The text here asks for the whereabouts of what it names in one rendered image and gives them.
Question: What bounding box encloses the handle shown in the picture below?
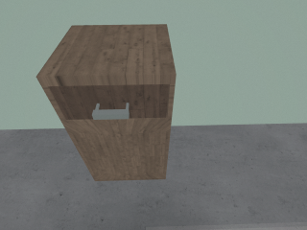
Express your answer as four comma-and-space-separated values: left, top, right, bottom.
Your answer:
92, 103, 130, 120

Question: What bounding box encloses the drawer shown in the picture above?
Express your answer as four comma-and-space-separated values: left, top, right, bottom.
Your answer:
49, 84, 169, 120

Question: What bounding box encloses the cabinet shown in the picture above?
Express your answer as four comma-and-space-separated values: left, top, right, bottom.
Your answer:
36, 24, 177, 181

